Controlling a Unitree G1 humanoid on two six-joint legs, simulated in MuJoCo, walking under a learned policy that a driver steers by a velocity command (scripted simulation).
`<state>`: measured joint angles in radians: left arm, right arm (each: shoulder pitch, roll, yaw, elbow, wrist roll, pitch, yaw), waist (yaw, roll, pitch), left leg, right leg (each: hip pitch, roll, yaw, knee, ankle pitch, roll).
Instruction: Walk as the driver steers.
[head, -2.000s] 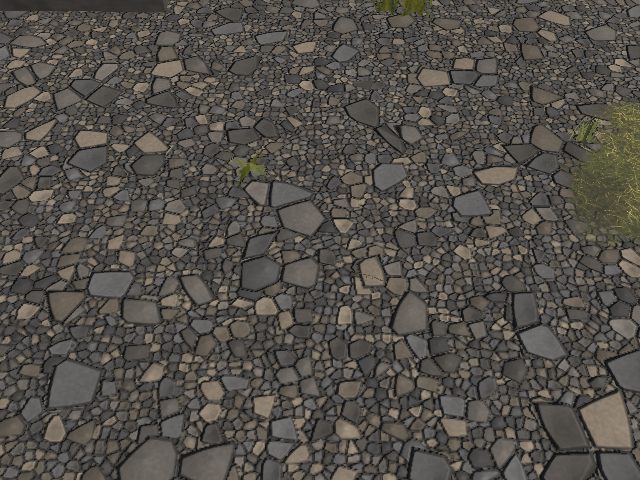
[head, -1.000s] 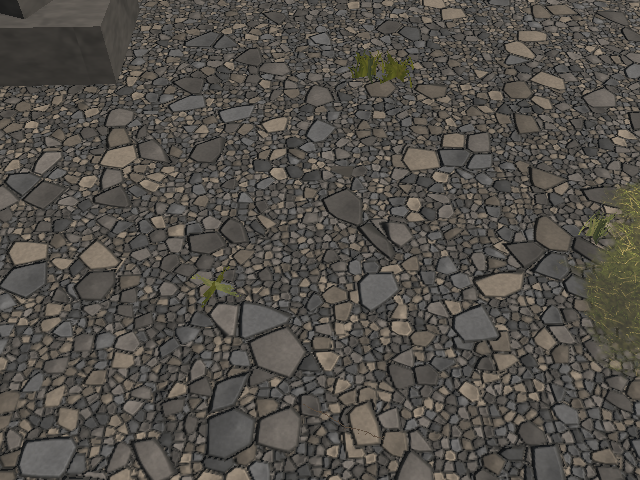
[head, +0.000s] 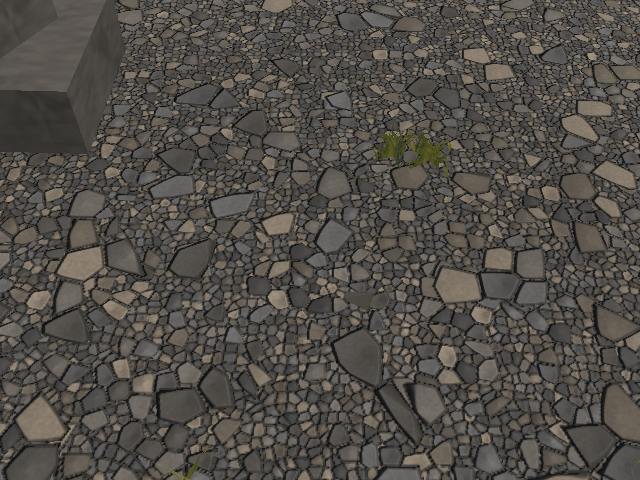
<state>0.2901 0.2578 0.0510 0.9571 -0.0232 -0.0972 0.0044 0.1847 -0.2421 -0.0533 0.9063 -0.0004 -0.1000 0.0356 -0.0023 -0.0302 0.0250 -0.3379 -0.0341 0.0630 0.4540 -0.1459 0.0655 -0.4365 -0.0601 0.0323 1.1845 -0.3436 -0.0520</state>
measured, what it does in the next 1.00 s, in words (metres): walks ahead: right foot, then left foot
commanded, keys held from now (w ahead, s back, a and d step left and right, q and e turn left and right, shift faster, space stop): w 0.90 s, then w+e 0.10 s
